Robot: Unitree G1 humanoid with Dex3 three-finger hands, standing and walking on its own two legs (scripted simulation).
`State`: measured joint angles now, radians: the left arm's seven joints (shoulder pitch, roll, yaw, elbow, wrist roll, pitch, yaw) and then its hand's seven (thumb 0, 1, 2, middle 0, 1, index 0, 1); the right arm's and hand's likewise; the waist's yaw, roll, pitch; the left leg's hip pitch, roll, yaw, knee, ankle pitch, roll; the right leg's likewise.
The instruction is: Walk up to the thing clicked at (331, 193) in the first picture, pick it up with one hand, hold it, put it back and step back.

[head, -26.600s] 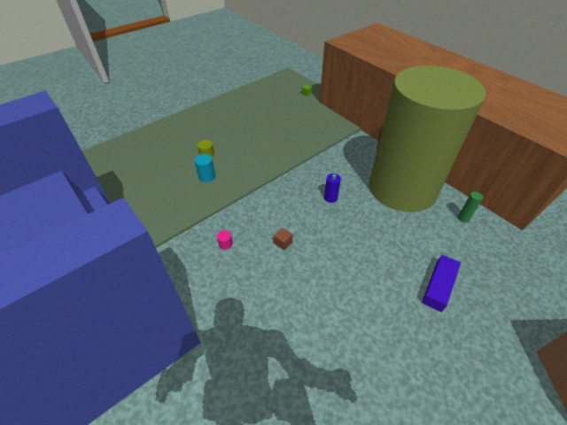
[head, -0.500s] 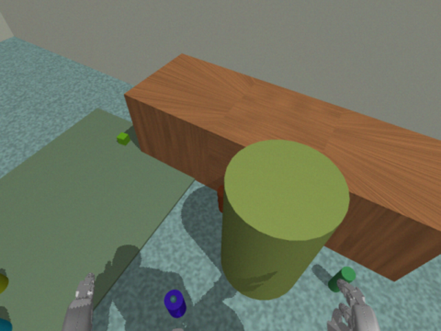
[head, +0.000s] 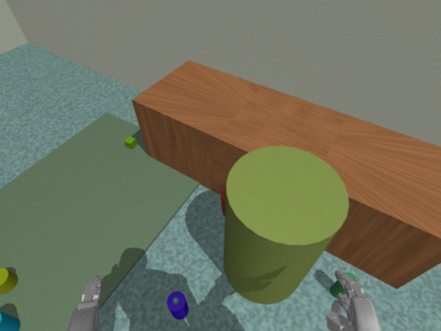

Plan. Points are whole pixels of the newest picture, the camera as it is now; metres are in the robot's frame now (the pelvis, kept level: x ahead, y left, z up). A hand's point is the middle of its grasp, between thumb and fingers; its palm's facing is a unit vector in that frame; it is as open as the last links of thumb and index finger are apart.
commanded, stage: home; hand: left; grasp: from the side
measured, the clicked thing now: (177, 305) +0.34 +0.17 -0.64
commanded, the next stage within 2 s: stand in 1.28 s
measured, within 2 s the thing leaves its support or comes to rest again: neither
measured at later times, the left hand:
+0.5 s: hand out of the picture +0.16 +0.17 -0.05, palm faces +0.09 -0.95 -0.28, open 17.6 cm
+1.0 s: hand (125, 329) +0.17 +0.17 -0.05, palm faces +0.10 -0.95 -0.28, open 17.5 cm
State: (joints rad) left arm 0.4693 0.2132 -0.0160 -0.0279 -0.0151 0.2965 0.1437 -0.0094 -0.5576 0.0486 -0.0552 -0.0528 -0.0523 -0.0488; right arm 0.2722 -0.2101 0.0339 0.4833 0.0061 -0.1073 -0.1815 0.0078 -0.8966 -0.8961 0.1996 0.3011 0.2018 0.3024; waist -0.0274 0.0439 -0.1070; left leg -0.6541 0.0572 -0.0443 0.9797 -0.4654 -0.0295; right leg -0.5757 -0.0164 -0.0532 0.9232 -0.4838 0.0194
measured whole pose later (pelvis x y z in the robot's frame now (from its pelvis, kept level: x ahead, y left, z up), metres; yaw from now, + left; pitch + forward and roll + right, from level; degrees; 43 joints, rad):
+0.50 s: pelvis +0.00 -0.01 +0.00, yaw +0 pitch +7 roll -2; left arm 0.46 0.20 -0.01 0.01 -0.02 0.28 0.13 -0.01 -0.56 0.05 -0.05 -0.05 -0.05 -0.05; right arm 0.27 -0.21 0.03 0.50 0.01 -0.11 -0.18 0.01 -0.90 -0.90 0.20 0.30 0.20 0.30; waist -0.03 0.04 -0.10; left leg -0.64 0.06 -0.04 0.95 -0.45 -0.04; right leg -0.57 -0.01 -0.05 0.92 -0.47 0.01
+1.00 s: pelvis +0.00 -0.01 +0.00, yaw +0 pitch +7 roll -2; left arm 0.46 0.20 -0.01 0.00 -0.02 0.28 0.13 -0.01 -0.55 0.05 -0.06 -0.05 -0.05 -0.05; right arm 0.27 -0.21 0.03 0.51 0.01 -0.12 -0.18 0.01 -0.90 -0.90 0.20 0.30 0.20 0.30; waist -0.02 0.04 -0.10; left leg -0.63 0.06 -0.04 0.95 -0.45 -0.04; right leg -0.56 -0.01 -0.05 0.91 -0.48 0.01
